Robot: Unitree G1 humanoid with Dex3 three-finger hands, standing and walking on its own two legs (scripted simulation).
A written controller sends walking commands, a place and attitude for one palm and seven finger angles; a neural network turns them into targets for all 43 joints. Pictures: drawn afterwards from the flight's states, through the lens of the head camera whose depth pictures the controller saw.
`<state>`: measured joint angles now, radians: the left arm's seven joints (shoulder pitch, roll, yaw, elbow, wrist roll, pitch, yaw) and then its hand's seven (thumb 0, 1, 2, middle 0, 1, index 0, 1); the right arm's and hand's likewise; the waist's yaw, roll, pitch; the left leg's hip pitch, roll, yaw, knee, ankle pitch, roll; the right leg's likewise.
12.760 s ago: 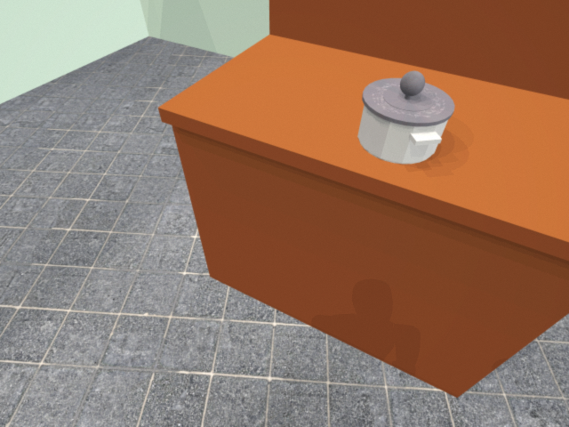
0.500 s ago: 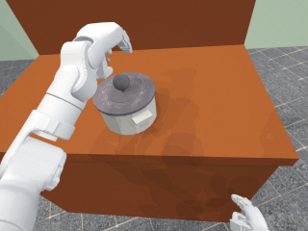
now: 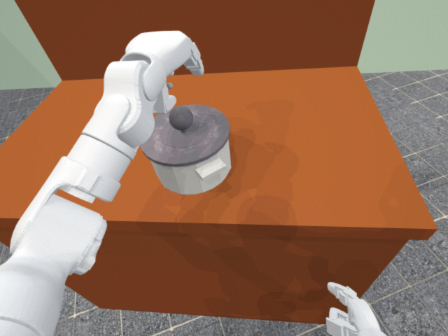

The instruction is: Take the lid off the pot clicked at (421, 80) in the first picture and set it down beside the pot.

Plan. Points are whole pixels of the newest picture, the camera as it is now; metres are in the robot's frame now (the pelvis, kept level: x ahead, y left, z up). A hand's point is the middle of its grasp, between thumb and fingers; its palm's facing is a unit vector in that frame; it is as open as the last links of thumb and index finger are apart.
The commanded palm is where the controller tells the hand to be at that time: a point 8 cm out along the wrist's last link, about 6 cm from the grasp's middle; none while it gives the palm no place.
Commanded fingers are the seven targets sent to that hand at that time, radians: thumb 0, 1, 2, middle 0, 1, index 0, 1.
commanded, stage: move the open hand above the knob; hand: left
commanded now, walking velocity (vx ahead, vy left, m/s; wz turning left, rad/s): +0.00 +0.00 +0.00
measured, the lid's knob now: (181, 118) +0.47 +0.10 +0.17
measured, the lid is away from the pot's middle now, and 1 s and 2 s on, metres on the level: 0.00 0.00 0.00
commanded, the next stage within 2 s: lower the open fingers around the knob in 0.34 s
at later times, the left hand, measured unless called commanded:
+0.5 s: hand (166, 87) +0.44 +0.10 +0.25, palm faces -0.07 -0.01 -1.00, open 9.9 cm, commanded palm +0.40 +0.11 +0.31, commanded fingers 0.00 -0.38 1.69 -0.88 -0.08 -0.88 -0.08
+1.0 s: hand (165, 108) +0.43 +0.11 +0.22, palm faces -0.15 -0.03 -0.99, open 9.9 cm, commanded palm +0.40 +0.11 +0.27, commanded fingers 0.00 -0.38 1.69 -0.88 -0.08 -0.88 -0.08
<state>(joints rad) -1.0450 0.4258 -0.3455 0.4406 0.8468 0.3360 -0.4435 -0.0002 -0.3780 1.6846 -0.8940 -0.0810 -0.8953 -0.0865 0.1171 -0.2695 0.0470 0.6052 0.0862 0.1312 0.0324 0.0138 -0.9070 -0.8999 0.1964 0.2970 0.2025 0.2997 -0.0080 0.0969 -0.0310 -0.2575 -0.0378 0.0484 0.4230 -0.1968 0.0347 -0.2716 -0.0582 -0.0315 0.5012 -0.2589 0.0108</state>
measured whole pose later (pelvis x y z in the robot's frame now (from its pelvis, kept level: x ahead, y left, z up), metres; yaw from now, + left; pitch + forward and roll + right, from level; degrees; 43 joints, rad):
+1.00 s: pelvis +0.00 +0.00 +0.00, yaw +0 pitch +2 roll +1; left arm -0.94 0.44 -0.33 0.40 0.83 0.32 -0.47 0.00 -0.38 1.68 -0.89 -0.08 -0.89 -0.09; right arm 0.12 -0.28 0.04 0.60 0.08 0.12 0.03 0.01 -0.91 -0.90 0.20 0.30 0.20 0.30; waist -0.01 0.10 -0.02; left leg -0.25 -0.03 0.04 0.43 -0.21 0.03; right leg -0.25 -0.05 -0.04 0.49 -0.26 0.01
